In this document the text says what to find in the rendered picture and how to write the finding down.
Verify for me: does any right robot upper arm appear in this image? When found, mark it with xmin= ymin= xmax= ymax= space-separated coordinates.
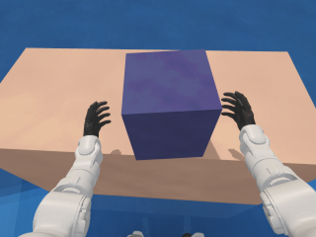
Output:
xmin=260 ymin=179 xmax=316 ymax=237

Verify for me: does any carton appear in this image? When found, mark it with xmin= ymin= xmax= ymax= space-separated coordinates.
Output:
xmin=121 ymin=49 xmax=223 ymax=161

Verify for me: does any pedestal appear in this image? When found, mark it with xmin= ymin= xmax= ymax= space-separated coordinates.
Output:
xmin=0 ymin=47 xmax=316 ymax=205

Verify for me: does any robot left shin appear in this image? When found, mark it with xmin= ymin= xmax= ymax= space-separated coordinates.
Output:
xmin=132 ymin=231 xmax=143 ymax=236

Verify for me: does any left robot upper arm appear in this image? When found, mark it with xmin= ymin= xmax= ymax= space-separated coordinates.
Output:
xmin=18 ymin=191 xmax=92 ymax=237

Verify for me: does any robot left hand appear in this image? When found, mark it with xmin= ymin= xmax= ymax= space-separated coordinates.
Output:
xmin=83 ymin=101 xmax=112 ymax=138

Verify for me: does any robot right hand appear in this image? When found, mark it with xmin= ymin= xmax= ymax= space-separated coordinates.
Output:
xmin=221 ymin=91 xmax=256 ymax=131

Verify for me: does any robot right forearm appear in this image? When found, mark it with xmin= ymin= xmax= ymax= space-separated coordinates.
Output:
xmin=239 ymin=124 xmax=316 ymax=197

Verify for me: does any robot left forearm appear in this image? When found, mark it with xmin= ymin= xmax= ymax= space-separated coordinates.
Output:
xmin=33 ymin=135 xmax=104 ymax=231

